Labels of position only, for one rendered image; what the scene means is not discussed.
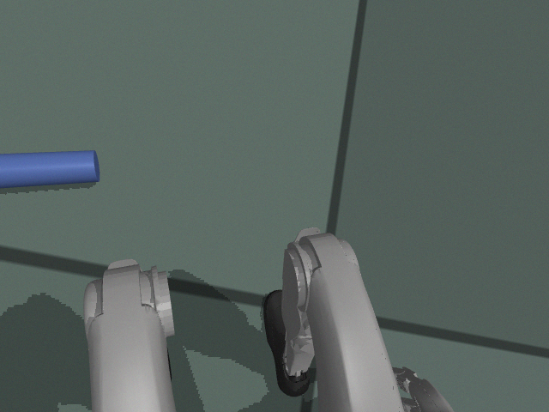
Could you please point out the bottle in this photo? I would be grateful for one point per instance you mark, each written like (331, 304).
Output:
(48, 168)

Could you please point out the right robot hand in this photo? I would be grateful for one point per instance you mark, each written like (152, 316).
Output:
(425, 396)

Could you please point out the right robot foot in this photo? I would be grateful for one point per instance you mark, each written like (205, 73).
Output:
(275, 332)

